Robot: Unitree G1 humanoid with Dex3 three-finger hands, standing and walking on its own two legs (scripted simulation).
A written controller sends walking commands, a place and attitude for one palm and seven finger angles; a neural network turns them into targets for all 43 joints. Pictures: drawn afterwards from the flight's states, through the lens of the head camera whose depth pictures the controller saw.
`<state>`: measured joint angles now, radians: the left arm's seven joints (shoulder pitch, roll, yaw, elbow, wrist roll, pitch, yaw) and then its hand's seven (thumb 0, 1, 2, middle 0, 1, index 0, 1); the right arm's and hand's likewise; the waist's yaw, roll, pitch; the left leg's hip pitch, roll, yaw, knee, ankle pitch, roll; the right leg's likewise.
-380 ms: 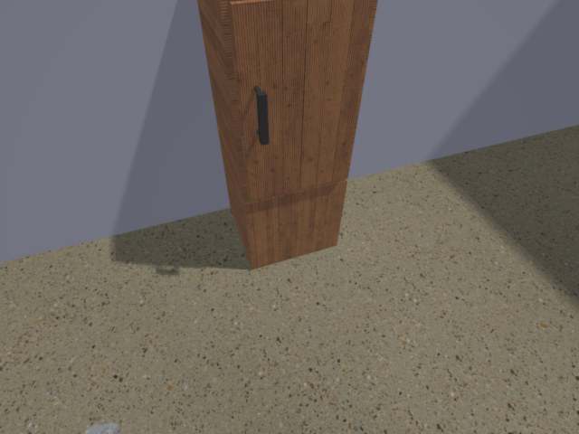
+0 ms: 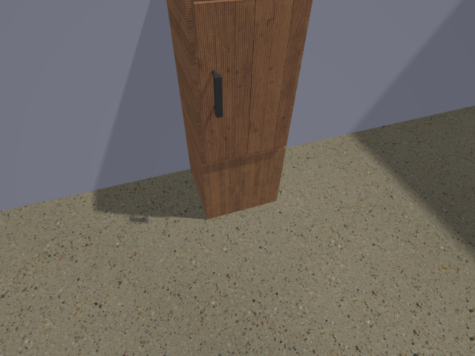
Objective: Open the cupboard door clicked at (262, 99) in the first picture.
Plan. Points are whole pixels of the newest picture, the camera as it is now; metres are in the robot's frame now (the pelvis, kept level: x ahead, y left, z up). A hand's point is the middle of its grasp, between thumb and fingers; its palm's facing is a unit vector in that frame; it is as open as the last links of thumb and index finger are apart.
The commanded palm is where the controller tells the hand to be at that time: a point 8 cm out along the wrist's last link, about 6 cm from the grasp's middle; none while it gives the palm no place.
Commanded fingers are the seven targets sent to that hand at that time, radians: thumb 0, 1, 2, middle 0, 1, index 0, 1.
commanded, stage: stand and wait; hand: left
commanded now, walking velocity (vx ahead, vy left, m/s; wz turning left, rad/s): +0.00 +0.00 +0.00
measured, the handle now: (216, 93) +0.90 +0.13 -0.02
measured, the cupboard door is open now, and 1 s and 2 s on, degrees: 0 0 0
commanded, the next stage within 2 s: look at it before walking up in 0.44 s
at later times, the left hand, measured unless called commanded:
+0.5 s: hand out of the picture +0.07 +0.24 -0.15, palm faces -0.03 -0.94 -0.33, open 7.4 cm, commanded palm none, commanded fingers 0.00 0.90 0.90 -0.20 -0.30 -0.20 -0.30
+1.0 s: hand out of the picture +0.08 +0.24 -0.15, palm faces -0.02 -0.94 -0.34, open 7.4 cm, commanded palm none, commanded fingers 0.00 0.90 0.90 -0.20 -0.30 -0.20 -0.30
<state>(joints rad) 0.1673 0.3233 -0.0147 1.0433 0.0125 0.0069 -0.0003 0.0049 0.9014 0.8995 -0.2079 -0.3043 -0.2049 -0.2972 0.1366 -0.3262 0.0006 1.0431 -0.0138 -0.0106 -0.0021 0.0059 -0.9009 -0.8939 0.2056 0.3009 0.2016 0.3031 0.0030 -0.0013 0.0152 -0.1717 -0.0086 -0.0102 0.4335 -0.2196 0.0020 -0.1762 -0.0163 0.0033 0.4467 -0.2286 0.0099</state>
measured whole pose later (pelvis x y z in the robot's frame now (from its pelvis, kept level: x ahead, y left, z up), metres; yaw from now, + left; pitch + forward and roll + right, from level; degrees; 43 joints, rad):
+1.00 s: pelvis +0.01 -0.01 +0.00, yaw +0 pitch -2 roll +0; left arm 0.15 0.33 -0.01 1.09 0.01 0.00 0.00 0.00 0.90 0.90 -0.21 -0.30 -0.20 -0.30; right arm 0.13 -0.34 0.00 1.10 -0.01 -0.01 -0.01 0.01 -0.90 -0.89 0.20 0.30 0.20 0.30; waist 0.00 0.01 0.03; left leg -0.13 0.00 -0.01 0.36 -0.19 -0.01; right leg -0.14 0.00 0.00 0.38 -0.21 0.00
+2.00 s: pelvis -0.03 -0.03 +0.00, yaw -23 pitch +1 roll +2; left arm 0.28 0.19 0.06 0.93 0.02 0.03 0.00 0.00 0.90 0.90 -0.21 -0.30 -0.20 -0.30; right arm 0.11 -0.24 -0.07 0.93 -0.01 0.05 -0.03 0.01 -0.91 -0.89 0.20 0.30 0.20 0.30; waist 0.05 0.01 0.05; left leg -0.43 0.04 -0.03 0.97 -0.38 -0.07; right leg -0.30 0.11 0.14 0.45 -0.16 -0.07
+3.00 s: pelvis +0.02 -0.11 +0.00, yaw -57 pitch +0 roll -2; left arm 0.29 0.18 0.05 1.01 0.02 -0.05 0.00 -0.01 0.93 0.90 -0.21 -0.30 -0.20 -0.30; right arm 0.25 -0.21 -0.07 0.98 -0.03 -0.01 0.01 0.01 -0.91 -0.89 0.20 0.30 0.19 0.30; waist -0.03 0.02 0.01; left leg -0.57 0.16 0.09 0.98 -0.23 -0.06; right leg -0.08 0.03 -0.05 0.37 -0.28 -0.02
